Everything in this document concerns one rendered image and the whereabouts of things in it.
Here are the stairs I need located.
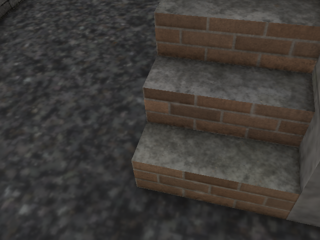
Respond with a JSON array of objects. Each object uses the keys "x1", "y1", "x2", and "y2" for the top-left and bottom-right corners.
[{"x1": 131, "y1": 0, "x2": 320, "y2": 220}]

